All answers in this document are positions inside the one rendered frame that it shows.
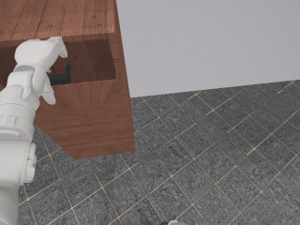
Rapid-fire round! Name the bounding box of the left robot upper arm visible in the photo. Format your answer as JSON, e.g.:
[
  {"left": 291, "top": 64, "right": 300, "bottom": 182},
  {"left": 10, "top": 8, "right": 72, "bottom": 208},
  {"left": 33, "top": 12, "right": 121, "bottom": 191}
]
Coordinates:
[{"left": 0, "top": 139, "right": 37, "bottom": 225}]

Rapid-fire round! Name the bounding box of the drawer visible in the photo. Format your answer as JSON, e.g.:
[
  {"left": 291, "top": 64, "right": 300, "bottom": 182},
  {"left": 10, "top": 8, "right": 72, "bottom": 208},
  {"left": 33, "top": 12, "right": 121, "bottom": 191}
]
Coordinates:
[{"left": 0, "top": 38, "right": 116, "bottom": 88}]

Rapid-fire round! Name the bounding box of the cabinet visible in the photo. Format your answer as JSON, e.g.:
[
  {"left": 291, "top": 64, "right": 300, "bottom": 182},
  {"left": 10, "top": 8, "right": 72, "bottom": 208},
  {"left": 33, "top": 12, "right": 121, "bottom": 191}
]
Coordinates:
[{"left": 0, "top": 0, "right": 136, "bottom": 159}]

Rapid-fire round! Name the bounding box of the handle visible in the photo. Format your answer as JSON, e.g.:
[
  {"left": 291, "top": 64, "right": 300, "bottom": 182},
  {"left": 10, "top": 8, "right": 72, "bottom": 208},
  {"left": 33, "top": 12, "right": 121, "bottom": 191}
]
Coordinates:
[{"left": 47, "top": 65, "right": 71, "bottom": 86}]

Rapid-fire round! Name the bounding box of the left robot hand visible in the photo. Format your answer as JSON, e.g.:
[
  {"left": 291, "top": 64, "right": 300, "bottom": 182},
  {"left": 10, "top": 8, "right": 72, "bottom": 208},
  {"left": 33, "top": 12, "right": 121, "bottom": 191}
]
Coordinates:
[{"left": 14, "top": 37, "right": 68, "bottom": 105}]

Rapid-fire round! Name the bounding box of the left robot forearm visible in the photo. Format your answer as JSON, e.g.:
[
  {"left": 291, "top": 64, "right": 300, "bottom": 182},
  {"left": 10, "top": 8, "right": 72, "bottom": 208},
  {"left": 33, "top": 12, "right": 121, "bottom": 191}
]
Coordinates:
[{"left": 0, "top": 62, "right": 47, "bottom": 143}]

